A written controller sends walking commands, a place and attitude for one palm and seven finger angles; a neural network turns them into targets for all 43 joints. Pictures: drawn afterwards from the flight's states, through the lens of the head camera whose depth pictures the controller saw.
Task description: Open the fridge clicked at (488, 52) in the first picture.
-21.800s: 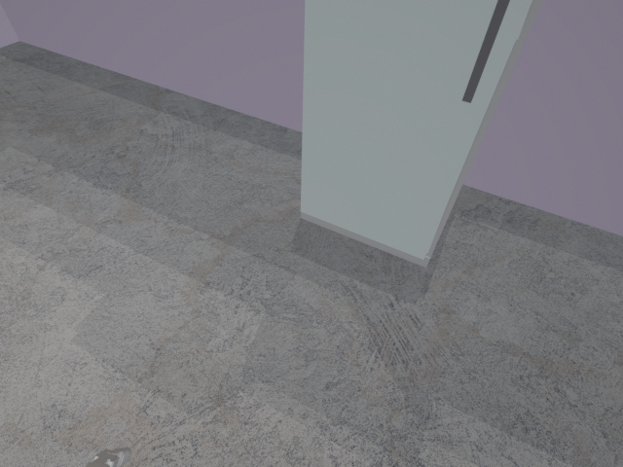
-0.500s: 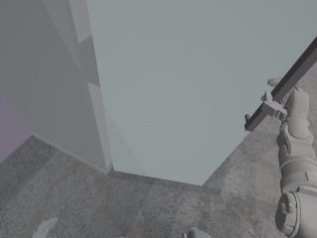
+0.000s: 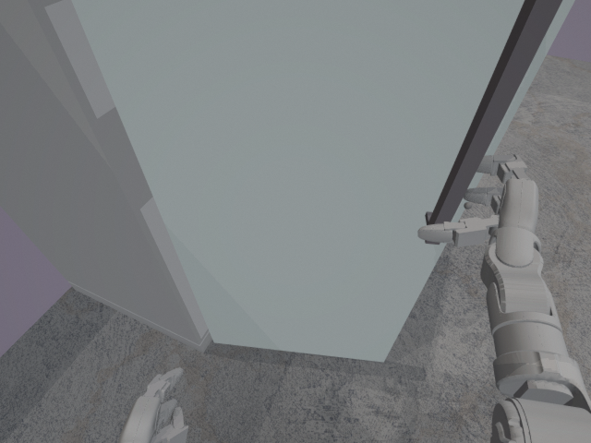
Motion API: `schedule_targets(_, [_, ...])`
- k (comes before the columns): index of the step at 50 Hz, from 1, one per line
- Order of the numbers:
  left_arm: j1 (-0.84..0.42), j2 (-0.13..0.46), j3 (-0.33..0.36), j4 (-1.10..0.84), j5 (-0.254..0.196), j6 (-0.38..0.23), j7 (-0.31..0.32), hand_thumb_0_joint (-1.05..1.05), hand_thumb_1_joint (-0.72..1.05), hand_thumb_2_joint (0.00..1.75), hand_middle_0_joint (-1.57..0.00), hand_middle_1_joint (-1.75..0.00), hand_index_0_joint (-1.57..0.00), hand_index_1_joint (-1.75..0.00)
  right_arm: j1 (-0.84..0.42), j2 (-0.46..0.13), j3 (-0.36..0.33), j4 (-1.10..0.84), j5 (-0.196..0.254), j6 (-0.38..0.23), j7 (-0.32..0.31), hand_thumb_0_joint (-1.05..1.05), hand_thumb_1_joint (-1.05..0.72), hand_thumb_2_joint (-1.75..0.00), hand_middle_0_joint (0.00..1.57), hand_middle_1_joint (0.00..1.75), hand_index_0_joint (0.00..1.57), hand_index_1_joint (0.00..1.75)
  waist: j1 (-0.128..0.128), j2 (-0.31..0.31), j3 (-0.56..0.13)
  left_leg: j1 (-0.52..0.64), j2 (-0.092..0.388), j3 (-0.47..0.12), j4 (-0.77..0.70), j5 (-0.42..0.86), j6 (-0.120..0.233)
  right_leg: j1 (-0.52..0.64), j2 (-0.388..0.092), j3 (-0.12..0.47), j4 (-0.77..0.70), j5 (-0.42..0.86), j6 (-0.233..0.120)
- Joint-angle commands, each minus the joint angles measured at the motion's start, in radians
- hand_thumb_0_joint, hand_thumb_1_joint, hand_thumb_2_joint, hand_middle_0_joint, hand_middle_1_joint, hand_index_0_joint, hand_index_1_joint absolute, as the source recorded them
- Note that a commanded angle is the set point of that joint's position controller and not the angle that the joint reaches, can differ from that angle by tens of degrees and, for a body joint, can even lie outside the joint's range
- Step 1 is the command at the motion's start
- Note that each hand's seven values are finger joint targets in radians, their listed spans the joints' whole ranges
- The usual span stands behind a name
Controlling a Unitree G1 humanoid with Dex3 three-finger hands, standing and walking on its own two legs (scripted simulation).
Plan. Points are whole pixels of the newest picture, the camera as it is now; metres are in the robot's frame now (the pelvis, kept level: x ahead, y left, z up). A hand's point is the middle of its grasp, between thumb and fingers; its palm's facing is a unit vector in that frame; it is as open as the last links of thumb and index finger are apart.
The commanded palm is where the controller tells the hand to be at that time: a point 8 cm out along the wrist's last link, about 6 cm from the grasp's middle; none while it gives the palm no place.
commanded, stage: loosen the grip on the handle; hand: right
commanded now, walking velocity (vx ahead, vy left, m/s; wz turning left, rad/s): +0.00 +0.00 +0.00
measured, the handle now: (473, 133) +0.46 -0.19 +0.21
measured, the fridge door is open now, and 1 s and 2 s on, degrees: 72 69 69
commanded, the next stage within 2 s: slip the hand off the handle in 0.10 s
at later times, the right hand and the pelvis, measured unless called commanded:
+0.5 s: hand (490, 210) +0.42 -0.24 +0.11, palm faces +0.34 +0.90 -0.26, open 14.5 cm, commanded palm +0.37 -0.28 +0.12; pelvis +0.00 +0.01 -0.01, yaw +0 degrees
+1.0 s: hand (518, 231) +0.39 -0.27 +0.10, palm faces +0.31 +0.92 -0.23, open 14.6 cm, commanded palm +0.34 -0.31 +0.12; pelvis +0.02 +0.02 -0.01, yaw +0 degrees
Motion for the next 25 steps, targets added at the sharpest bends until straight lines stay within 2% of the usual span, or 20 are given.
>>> schedule_targets(1, [0.002, 0.166, 0.079, -0.088, 0.004, -0.05, 0.014, 0.0, 0.9, 0.9, -0.2, -0.3, -0.2, -0.3, -0.625, -0.137, 0.047, -0.324, -0.034, -0.131, -0.028, 0.0, 0.55, -0.2, 0.25, 1.15, 0.25, 1.15, 0.048, -0.188, -0.398, -0.083, -0.052, 0.079, -0.028, 0.152, 0.063, 0.332, -0.028, 0.04, -0.051, 0.258, 0.006])
schedule_targets(2, [0.003, 0.161, 0.078, -0.087, 0.003, -0.055, 0.012, 0.0, 0.9, 0.9, -0.2, -0.3, -0.2, -0.3, -0.621, -0.068, 0.101, -0.329, -0.021, -0.134, -0.02, 0.0, 0.55, -0.2, 0.25, 1.15, 0.25, 1.15, 0.052, -0.209, -0.41, -0.099, -0.053, 0.083, -0.023, 0.162, 0.063, 0.359, -0.031, 0.051, -0.043, 0.292, 0.013])
schedule_targets(3, [0.012, 0.166, 0.08, -0.075, 0.003, -0.057, 0.014, 0.0, 0.9, 0.9, -0.2, -0.3, -0.2, -0.3, -0.614, -0.092, 0.075, -0.312, -0.009, -0.136, -0.021, 0.0, 0.55, -0.2, 0.25, 1.15, 0.25, 1.15, 0.051, -0.191, -0.408, -0.104, -0.055, 0.085, -0.021, 0.163, 0.064, 0.36, -0.036, 0.066, -0.041, 0.301, 0.019])
schedule_targets(5, [0.017, 0.173, 0.078, -0.063, 0.002, -0.053, 0.016, 0.0, 0.9, 0.9, -0.2, -0.3, -0.2, -0.3, -0.627, -0.087, 0.081, -0.274, 0.003, -0.128, -0.025, 0.0, 0.55, -0.2, 0.25, 1.15, 0.25, 1.15, 0.063, -0.119, -0.374, -0.095, -0.056, 0.086, -0.028, 0.163, 0.061, 0.321, -0.036, 0.076, -0.043, 0.285, 0.016])
schedule_targets(6, [0.014, 0.173, 0.079, -0.063, 0.001, -0.053, 0.015, 0.0, 0.9, 0.9, -0.2, -0.3, -0.2, -0.3, -0.632, -0.055, 0.106, -0.262, 0.005, -0.123, -0.026, 0.0, 0.55, -0.2, 0.25, 1.15, 0.25, 1.15, 0.066, -0.108, -0.368, -0.1, -0.055, 0.084, -0.03, 0.168, 0.058, 0.316, -0.036, 0.075, -0.042, 0.289, 0.014])
schedule_targets(9, [0.017, 0.173, 0.082, -0.059, -0.001, -0.049, 0.011, 0.0, 0.9, 0.9, -0.2, -0.3, -0.2, -0.3, -0.618, -0.052, 0.099, -0.252, 0.007, -0.116, -0.041, 0.0, 0.55, -0.2, 0.25, 1.15, 0.25, 1.15, 0.053, -0.085, -0.364, -0.084, -0.055, 0.085, -0.03, 0.185, 0.059, 0.306, -0.035, 0.076, -0.043, 0.319, 0.018])
schedule_targets(10, [0.078, 0.201, 0.087, -0.019, 0.013, -0.025, 0.024, 0.0, 0.9, 0.9, -0.2, -0.3, -0.2, -0.3, -0.406, -0.308, -0.15, 0.049, -0.018, -0.103, -0.049, 0.0, 0.55, -0.2, 0.25, 1.15, 0.25, 1.15, 0.023, 0.088, -0.248, -0.055, -0.058, 0.085, -0.039, 0.158, 0.061, 0.154, -0.029, 0.071, -0.044, 0.25, 0.007])
schedule_targets(11, [0.056, 0.195, 0.067, -0.061, 0.011, -0.005, 0.018, 0.0, 0.9, 0.9, -0.2, -0.3, -0.2, -0.3, -0.423, -0.256, -0.087, -0.009, -0.016, -0.118, -0.028, 0.0, 0.55, -0.2, 0.25, 1.15, 0.25, 1.15, 0.024, 0.063, -0.238, -0.043, -0.05, 0.081, -0.041, 0.156, 0.054, 0.104, -0.016, 0.046, -0.055, 0.216, -0.001])
schedule_targets(12, [0.044, 0.189, 0.069, -0.07, 0.007, 0.004, 0.018, 0.0, 0.9, 0.9, -0.2, -0.3, -0.2, -0.3, -0.451, -0.258, -0.084, -0.036, -0.016, -0.13, -0.022, 0.0, 0.55, -0.2, 0.25, 1.15, 0.25, 1.15, 0.025, 0.056, -0.247, -0.03, -0.049, 0.078, -0.04, 0.15, 0.057, 0.103, -0.013, 0.039, -0.053, 0.193, -0.005])
schedule_targets(13, [0.033, 0.183, 0.071, -0.078, 0.006, 0.004, 0.017, 0.0, 0.9, 0.9, -0.2, -0.3, -0.2, -0.3, -0.48, -0.25, -0.075, -0.052, -0.019, -0.151, -0.009, 0.0, 0.55, -0.2, 0.25, 1.15, 0.25, 1.15, 0.018, 0.013, -0.253, -0.033, -0.045, 0.074, -0.039, 0.152, 0.058, 0.112, -0.01, 0.03, -0.052, 0.191, -0.005])
schedule_targets(14, [0.038, 0.182, 0.074, -0.082, 0.005, 0.008, 0.016, 0.0, 0.9, 0.9, -0.2, -0.3, -0.2, -0.3, -0.47, -0.273, -0.091, -0.056, -0.02, -0.168, 0.001, 0.0, 0.55, -0.2, 0.25, 1.15, 0.25, 1.15, 0.013, -0.02, -0.272, -0.032, -0.047, 0.074, -0.032, 0.148, 0.061, 0.125, -0.014, 0.03, -0.052, 0.193, -0.002])
schedule_targets(15, [0.04, 0.185, 0.077, -0.093, 0.006, 0.014, 0.014, 0.0, 0.9, 0.9, -0.2, -0.3, -0.2, -0.3, -0.444, -0.323, -0.134, -0.086, -0.021, -0.183, 0.007, 0.0, 0.55, -0.2, 0.25, 1.15, 0.25, 1.15, -0.009, -0.051, -0.31, -0.005, -0.048, 0.07, -0.025, 0.162, 0.067, 0.137, -0.013, 0.029, -0.046, 0.224, -0.002])
schedule_targets(16, [0.039, 0.181, 0.077, -0.107, 0.004, 0.017, 0.011, 0.0, 0.9, 0.9, -0.2, -0.3, -0.2, -0.3, -0.428, -0.305, -0.118, -0.115, -0.02, -0.195, 0.018, 0.0, 0.55, -0.2, 0.25, 1.15, 0.25, 1.15, -0.011, -0.099, -0.352, -0.009, -0.049, 0.069, -0.017, 0.175, 0.068, 0.167, -0.014, 0.023, -0.039, 0.252, 0.0])
schedule_targets(17, [0.039, 0.18, 0.078, -0.11, 0.002, 0.018, 0.011, 0.0, 0.9, 0.9, -0.2, -0.3, -0.2, -0.3, -0.424, -0.297, -0.106, -0.127, -0.013, -0.205, 0.03, 0.0, 0.55, -0.2, 0.25, 1.15, 0.25, 1.15, -0.006, -0.113, -0.35, -0.018, -0.052, 0.068, -0.019, 0.177, 0.068, 0.176, -0.015, 0.018, -0.031, 0.256, 0.0])
schedule_targets(19, [0.048, 0.184, 0.082, -0.111, 0.002, 0.017, 0.009, 0.0, 0.9, 0.9, -0.2, -0.3, -0.2, -0.3, -0.415, -0.309, -0.114, -0.148, 0.005, -0.23, 0.053, 0.0, 0.55, -0.2, 0.25, 1.15, 0.25, 1.15, -0.001, -0.11, -0.345, -0.012, -0.057, 0.065, -0.022, 0.184, 0.066, 0.172, -0.017, 0.013, -0.023, 0.257, -0.004])
schedule_targets(20, [0.055, 0.189, 0.085, -0.113, 0.003, 0.02, 0.01, 0.0, 0.9, 0.9, -0.2, -0.3, -0.2, -0.3, -0.373, -0.333, -0.137, -0.151, 0.015, -0.238, 0.064, 0.0, 0.55, -0.2, 0.25, 1.15, 0.25, 1.15, -0.003, -0.063, -0.341, 0.016, -0.06, 0.067, -0.026, 0.19, 0.065, 0.147, -0.017, 0.015, -0.023, 0.255, -0.009])
schedule_targets(21, [0.052, 0.193, 0.086, -0.118, -0.002, 0.021, 0.011, 0.0, 0.9, 0.9, -0.2, -0.3, -0.2, -0.3, -0.361, -0.326, -0.128, -0.16, 0.025, -0.241, 0.078, 0.0, 0.55, -0.2, 0.25, 1.15, 0.25, 1.15, 0.003, -0.073, -0.345, 0.01, -0.06, 0.062, -0.027, 0.199, 0.062, 0.148, -0.016, 0.008, -0.02, 0.253, -0.012])
schedule_targets(23, [0.054, 0.2, 0.087, -0.114, -0.007, 0.025, 0.017, 0.0, 0.9, 0.9, -0.2, -0.3, -0.2, -0.3, -0.356, -0.356, -0.15, -0.153, 0.044, -0.237, 0.098, 0.0, 0.55, -0.2, 0.25, 1.15, 0.25, 1.15, 0.013, -0.039, -0.313, 0.006, -0.061, 0.058, -0.04, 0.18, 0.055, 0.119, -0.012, 0.001, -0.022, 0.198, -0.019])
schedule_targets(24, [0.051, 0.2, 0.085, -0.113, -0.011, 0.028, 0.022, 0.0, 0.9, 0.9, -0.2, -0.3, -0.2, -0.3, -0.357, -0.356, -0.142, -0.137, 0.047, -0.23, 0.108, 0.0, 0.55, -0.2, 0.25, 1.15, 0.25, 1.15, 0.018, -0.055, -0.284, -0.003, -0.059, 0.055, -0.048, 0.155, 0.054, 0.098, -0.009, -0.003, -0.028, 0.161, -0.02])
schedule_targets(25, [0.058, 0.204, 0.084, -0.105, -0.01, 0.029, 0.026, 0.0, 0.9, 0.9, -0.2, -0.3, -0.2, -0.3, -0.38, -0.369, -0.15, -0.132, 0.053, -0.23, 0.114, 0.0, 0.55, -0.2, 0.25, 1.15, 0.25, 1.15, 0.029, -0.024, -0.263, -0.002, -0.057, 0.054, -0.058, 0.143, 0.051, 0.085, -0.008, 0.0, -0.029, 0.141, -0.025])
